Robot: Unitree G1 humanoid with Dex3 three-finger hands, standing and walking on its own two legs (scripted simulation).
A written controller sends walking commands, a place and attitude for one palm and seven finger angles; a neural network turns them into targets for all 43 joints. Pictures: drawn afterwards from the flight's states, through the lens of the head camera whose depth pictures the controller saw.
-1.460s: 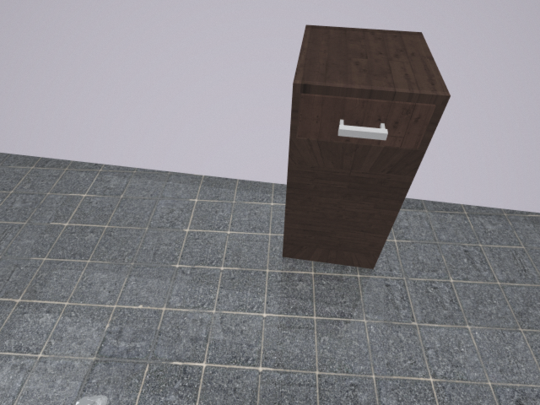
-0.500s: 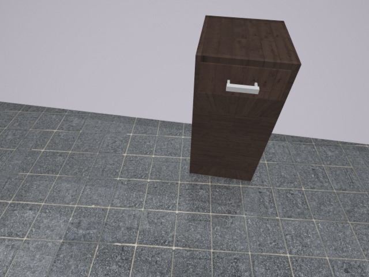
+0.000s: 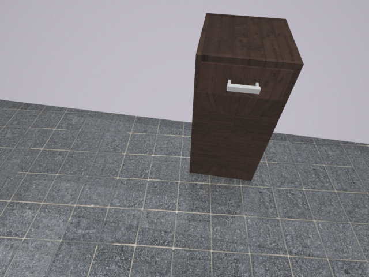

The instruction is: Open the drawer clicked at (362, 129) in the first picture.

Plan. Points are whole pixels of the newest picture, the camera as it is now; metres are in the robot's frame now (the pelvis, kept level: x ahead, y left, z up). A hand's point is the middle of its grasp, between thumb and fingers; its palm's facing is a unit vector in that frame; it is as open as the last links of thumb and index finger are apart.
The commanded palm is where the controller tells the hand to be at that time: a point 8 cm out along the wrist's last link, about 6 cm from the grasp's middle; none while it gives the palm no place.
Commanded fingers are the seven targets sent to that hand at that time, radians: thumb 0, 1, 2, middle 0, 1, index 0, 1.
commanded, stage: walk to a spot facing it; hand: left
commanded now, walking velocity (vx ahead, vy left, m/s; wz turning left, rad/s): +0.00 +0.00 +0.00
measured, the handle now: (243, 85) +0.83 -0.19 -0.05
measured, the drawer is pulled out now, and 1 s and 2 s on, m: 0.00 0.00 0.00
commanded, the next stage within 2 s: take the last steps up to it in 0.38 s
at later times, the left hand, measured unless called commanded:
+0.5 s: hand out of the picture +0.06 +0.17 -0.18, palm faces -0.15 -0.95 -0.28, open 7.4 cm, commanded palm none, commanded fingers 0.00 0.90 0.90 -0.20 -0.30 -0.20 -0.30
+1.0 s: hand out of the picture +0.06 +0.14 -0.20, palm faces -0.17 -0.98 -0.12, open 7.4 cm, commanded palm none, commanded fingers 0.00 0.90 0.90 -0.20 -0.30 -0.20 -0.30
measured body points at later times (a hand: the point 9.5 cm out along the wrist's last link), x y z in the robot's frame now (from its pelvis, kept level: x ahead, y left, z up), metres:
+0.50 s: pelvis -0.02 -0.03 -0.03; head +0.01 -0.06 +0.42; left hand +0.07 +0.22 -0.16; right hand +0.01 -0.28 -0.19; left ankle -0.01 +0.13 -0.73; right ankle -0.02 -0.10 -0.75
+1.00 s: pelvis +0.05 -0.03 -0.02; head +0.06 +0.00 +0.43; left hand +0.07 +0.20 -0.19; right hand +0.04 -0.28 -0.15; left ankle +0.07 +0.07 -0.75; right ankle -0.02 -0.10 -0.74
